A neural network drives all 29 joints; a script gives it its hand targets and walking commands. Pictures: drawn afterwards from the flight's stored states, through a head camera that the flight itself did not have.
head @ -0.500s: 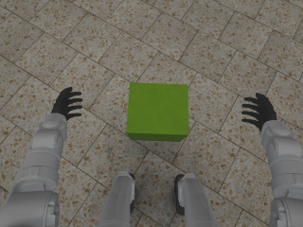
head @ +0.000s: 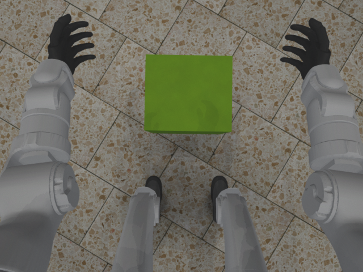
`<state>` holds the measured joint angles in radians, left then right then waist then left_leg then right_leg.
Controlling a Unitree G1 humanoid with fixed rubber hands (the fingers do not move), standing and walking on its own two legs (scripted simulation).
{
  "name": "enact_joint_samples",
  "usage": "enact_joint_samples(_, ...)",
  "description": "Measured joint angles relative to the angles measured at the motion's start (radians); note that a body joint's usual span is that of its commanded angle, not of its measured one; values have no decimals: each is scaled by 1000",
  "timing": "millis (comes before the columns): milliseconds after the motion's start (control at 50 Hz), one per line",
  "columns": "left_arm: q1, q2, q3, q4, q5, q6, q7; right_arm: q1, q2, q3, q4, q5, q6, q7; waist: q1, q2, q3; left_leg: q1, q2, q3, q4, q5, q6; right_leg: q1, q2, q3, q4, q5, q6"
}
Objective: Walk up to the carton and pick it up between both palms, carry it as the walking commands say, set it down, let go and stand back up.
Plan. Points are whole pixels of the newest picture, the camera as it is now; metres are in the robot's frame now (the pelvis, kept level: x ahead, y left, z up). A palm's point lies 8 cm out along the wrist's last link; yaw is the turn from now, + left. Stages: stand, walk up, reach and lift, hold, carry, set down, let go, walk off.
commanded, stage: reach and lift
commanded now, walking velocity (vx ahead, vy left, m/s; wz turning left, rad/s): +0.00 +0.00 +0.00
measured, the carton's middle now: (187, 100) +0.52 +0.00 -0.54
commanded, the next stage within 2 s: none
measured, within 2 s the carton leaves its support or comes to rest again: neither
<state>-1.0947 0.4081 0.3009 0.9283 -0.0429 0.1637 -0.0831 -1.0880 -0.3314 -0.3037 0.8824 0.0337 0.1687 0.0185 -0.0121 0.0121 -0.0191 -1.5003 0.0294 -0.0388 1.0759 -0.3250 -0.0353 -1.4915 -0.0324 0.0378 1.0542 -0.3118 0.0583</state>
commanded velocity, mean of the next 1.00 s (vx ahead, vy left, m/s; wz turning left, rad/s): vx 0.00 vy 0.00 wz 0.00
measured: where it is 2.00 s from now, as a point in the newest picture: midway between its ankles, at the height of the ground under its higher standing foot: (186, 208)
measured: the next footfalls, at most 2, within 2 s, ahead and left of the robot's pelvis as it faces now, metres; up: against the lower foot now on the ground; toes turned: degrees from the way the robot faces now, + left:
none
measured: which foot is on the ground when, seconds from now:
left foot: down 0.00-1.00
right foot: down 0.00-1.00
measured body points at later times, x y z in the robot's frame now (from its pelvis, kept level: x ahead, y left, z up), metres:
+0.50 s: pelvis -0.03 +0.00 -0.08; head +0.30 +0.01 +0.23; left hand +0.53 +0.24 -0.18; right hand +0.52 -0.23 -0.18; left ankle +0.06 +0.14 -0.62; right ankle +0.07 -0.15 -0.62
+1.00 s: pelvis -0.05 +0.00 -0.20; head +0.34 +0.02 +0.01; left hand +0.53 +0.22 -0.37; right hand +0.52 -0.23 -0.37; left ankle +0.06 +0.14 -0.62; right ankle +0.07 -0.15 -0.62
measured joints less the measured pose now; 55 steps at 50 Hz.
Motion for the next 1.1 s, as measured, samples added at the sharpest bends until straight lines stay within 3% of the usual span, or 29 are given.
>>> enact_joint_samples(80,-14,-6,26,-55,4,-13,-10,-1,3,-10,-64,-5,-10,-1,0,-4,5,-29,2,4,5,-4,2,-30,3,4,3,-1,1)
enact_joint_samples(280,14,-43,76,-83,51,-35,-33,49,44,-72,-96,-45,-27,29,1,-6,-85,-142,-3,-1,-2,19,1,-140,0,2,-5,21,2)
enact_joint_samples(360,-33,-42,77,-23,63,-18,-32,-2,26,-102,0,-71,-15,36,2,-8,-95,-209,-9,-5,79,2,-2,-207,-3,3,81,-3,5)
enact_joint_samples(480,-139,-13,69,2,62,21,-13,-146,-17,-118,54,-81,17,28,2,1,-47,-350,-15,-17,284,-51,-4,-344,1,6,283,-56,9)
enact_joint_samples(680,-192,51,-24,-21,-6,43,29,-205,-45,-43,40,12,32,-13,-15,-22,107,-484,-27,-35,562,-139,-14,-474,6,10,563,-149,13)
enact_joint_samples(860,-379,157,-160,-179,-150,77,97,-336,-158,47,-117,173,54,-60,3,-21,574,-383,-42,-54,719,-187,-18,-363,3,5,714,-203,16)
enact_joint_samples(940,-364,138,-201,-157,-201,95,114,-291,-144,74,-94,189,63,-71,-1,-22,546,-434,-48,-56,796,-214,-23,-414,2,10,796,-234,15)
enact_joint_samples(1100,-438,122,-178,42,-159,16,119,-362,-144,101,49,199,-13,-82,-14,-18,541,-509,-50,-64,928,-236,-34,-496,17,19,931,-253,21)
